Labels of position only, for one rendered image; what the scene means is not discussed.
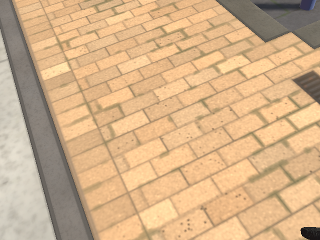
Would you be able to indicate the right robot hand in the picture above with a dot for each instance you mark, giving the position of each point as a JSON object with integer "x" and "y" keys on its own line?
{"x": 311, "y": 233}

